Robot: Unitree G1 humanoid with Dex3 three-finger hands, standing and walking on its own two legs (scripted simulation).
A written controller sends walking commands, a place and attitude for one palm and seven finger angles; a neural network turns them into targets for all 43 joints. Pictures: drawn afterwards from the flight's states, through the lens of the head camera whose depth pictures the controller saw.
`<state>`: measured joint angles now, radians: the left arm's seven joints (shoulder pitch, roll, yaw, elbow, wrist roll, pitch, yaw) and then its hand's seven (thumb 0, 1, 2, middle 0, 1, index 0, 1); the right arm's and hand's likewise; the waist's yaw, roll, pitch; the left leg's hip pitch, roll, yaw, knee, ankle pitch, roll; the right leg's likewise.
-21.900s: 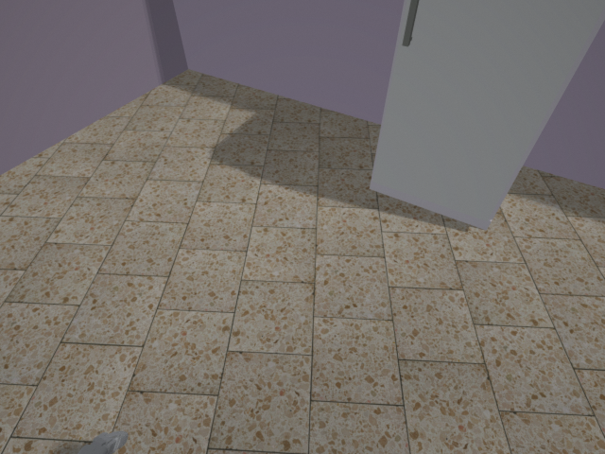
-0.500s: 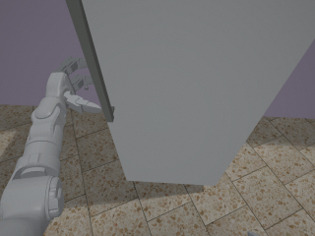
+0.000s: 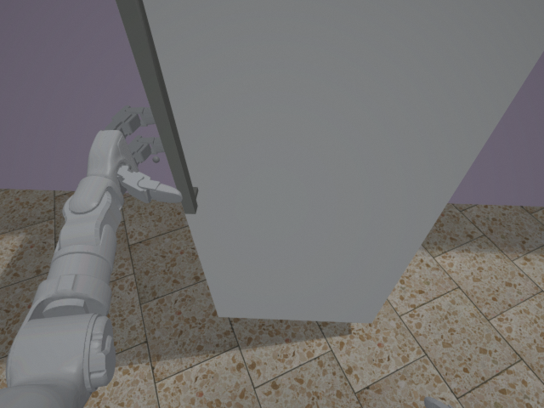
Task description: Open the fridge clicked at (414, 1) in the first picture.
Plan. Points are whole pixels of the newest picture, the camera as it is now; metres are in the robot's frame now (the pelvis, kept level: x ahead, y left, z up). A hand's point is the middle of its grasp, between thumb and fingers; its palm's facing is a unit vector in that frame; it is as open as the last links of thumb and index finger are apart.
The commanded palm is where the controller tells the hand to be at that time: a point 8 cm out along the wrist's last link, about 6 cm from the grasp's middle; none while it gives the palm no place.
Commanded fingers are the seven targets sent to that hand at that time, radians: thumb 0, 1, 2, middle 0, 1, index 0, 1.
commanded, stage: slide the fingers in behind the handle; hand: left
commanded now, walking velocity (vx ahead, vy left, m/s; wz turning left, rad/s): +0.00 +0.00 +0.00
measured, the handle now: (168, 112) +0.49 +0.16 +0.19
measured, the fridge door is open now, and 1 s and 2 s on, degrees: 0 0 0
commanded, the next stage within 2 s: grip the handle and tug to test in 1.36 s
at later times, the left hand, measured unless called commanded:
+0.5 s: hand (171, 160) +0.42 +0.15 +0.15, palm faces -0.05 -1.00 +0.01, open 14.0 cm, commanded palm +0.40 +0.20 +0.15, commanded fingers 0.00 -0.50 0.30 -0.30 -1.20 -0.30 -1.20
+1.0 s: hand (181, 161) +0.42 +0.13 +0.15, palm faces -0.03 -1.00 +0.00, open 14.0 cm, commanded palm +0.40 +0.18 +0.15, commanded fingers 0.00 -0.50 0.30 -0.30 -1.20 -0.30 -1.20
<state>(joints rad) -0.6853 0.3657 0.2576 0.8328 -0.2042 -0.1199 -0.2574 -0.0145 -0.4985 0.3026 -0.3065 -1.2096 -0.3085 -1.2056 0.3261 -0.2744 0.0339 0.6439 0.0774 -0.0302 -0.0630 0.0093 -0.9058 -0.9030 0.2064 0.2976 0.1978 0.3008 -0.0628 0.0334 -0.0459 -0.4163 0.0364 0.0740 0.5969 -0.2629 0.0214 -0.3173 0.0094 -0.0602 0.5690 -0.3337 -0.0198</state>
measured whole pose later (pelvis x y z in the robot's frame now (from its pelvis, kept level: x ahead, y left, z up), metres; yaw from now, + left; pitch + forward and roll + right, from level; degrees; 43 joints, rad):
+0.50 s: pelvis +0.00 +0.00 +0.00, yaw +0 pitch +4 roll -1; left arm -0.65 0.28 0.20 0.71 -0.20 -0.07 -0.18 -0.01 -0.50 0.30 -0.30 -1.20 -0.30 -1.20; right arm 0.29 -0.26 0.03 0.64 0.07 -0.03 -0.05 0.01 -0.91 -0.90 0.21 0.30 0.20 0.30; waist -0.04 0.03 -0.05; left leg -0.38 0.03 0.07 0.58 -0.26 0.02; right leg -0.28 0.00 -0.06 0.56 -0.33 -0.02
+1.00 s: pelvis +0.00 -0.01 +0.00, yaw +0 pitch +3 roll +0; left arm -0.65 0.28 0.19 0.72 -0.19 -0.07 -0.15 -0.01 -0.50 0.30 -0.30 -1.20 -0.29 -1.20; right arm 0.30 -0.26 0.03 0.65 0.07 -0.02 -0.05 0.01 -0.91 -0.90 0.21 0.30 0.20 0.30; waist -0.05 0.03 -0.04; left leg -0.38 0.04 0.06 0.57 -0.25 0.01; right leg -0.28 0.02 -0.07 0.55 -0.33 -0.03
